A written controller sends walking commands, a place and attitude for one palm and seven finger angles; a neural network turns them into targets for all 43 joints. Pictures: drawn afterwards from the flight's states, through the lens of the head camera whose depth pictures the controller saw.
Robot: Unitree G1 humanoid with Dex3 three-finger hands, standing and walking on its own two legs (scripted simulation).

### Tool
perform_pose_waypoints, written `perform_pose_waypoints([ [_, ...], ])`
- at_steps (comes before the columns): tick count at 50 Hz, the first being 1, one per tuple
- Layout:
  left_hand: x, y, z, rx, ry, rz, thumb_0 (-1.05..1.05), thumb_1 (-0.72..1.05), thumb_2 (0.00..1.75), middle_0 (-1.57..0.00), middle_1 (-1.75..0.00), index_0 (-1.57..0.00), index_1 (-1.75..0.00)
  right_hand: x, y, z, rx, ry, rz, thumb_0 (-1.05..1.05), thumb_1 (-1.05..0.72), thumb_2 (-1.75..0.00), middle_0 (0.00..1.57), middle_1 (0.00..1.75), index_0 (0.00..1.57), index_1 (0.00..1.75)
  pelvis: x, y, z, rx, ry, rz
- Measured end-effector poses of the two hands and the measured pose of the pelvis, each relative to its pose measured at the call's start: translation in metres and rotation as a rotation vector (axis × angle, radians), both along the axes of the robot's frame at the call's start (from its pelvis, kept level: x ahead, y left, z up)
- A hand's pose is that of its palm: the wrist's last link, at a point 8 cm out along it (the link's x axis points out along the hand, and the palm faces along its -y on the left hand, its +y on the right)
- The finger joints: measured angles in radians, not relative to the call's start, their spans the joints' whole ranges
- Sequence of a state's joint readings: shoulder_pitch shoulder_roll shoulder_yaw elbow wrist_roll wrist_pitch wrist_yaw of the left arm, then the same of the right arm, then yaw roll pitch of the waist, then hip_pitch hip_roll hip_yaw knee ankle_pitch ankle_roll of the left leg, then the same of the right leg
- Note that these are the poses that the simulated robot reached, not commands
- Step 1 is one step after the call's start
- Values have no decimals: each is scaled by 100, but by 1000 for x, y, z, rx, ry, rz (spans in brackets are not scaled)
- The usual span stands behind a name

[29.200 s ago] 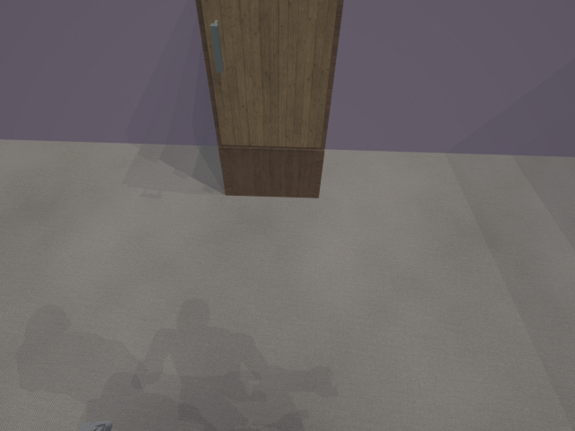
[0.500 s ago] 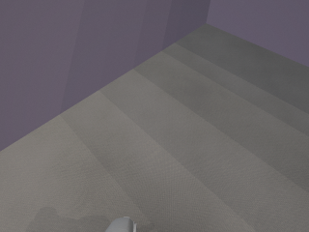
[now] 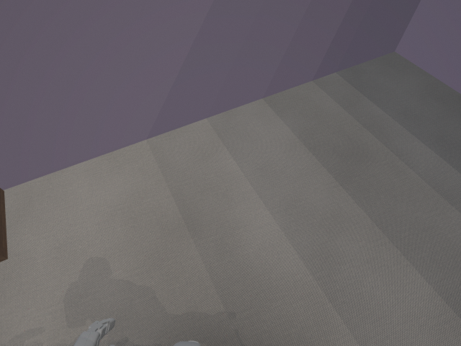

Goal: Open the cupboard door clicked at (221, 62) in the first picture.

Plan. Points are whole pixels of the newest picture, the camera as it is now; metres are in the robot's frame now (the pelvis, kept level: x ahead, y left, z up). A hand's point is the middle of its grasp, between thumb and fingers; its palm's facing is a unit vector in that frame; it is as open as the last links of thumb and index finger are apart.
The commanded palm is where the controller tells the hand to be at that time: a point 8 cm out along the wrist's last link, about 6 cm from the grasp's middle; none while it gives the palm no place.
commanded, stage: turn to face it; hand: left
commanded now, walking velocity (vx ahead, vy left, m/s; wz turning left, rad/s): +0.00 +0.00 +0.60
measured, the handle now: out of the picture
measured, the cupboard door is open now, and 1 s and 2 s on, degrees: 43 43 43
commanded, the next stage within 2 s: take the last steps up to it in 1.90 s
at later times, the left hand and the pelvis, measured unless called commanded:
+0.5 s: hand out of the picture +0.01 +0.24 -0.17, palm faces +0.33 -0.91 -0.24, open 7.4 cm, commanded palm none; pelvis +0.01 +0.01 +0.00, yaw +18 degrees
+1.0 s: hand out of the picture -0.01 +0.16 -0.15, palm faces +0.59 -0.77 -0.24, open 7.4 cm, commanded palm none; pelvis +0.04 -0.03 +0.01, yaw +37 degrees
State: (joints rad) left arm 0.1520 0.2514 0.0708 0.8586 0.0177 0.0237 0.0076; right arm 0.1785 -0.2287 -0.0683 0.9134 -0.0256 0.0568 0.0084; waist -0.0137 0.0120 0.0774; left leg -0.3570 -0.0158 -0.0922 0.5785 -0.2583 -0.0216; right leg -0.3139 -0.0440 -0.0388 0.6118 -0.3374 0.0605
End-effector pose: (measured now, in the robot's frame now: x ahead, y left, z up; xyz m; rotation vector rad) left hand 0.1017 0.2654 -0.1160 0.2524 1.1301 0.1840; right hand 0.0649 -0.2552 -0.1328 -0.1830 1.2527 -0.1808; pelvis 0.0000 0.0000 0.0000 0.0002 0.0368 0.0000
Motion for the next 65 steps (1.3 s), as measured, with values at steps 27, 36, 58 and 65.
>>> perform_pose_waypoints([
  [27, -109, 15, -16, -64, 94, 382, 1, 90, 90, -20, -30, -20, -30, 116, 52, 22, -39, -70, 389, 0, -91, -90, 21, 30, 20, 29, 11, 7, 6, -13, -12, 332],
  [36, -86, -1, 4, 7, -13, 434, 0, 90, 90, -20, -30, -19, -30, 126, 33, -1, 10, 6, 437, 0, -90, -90, 21, 30, 21, 30, 27, -21, 2, 0, 2, 442],
  [58, -213, -71, -37, -128, 153, 826, 0, 90, 90, -20, -30, -20, -30, 236, 129, 12, -4, -118, 826, 0, -91, -90, 20, 29, 20, 29, 40, -15, -10, 31, -16, 757],
  [65, -213, -52, -14, -77, 102, 892, 1, 90, 90, -20, -30, -20, -30, 237, 144, 20, -9, -97, 897, 0, -91, -90, 20, 30, 20, 29, 45, -15, 5, 3, -12, 825],
])
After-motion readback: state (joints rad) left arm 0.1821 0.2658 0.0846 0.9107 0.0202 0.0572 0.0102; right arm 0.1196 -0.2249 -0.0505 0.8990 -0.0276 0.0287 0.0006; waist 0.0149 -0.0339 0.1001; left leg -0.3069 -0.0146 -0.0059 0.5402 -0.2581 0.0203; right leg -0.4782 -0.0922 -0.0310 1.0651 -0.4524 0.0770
